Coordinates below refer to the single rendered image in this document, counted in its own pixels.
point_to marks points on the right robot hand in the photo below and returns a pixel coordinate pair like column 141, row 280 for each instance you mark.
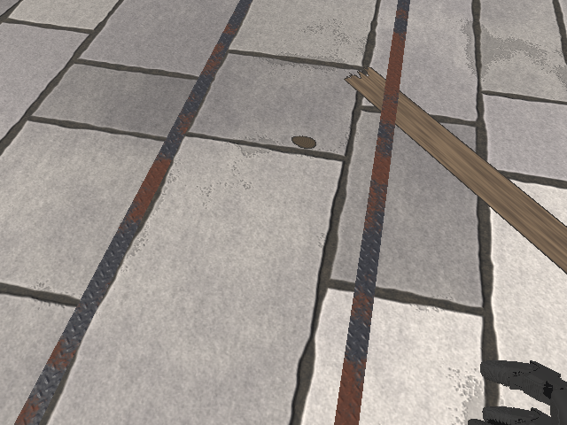
column 535, row 380

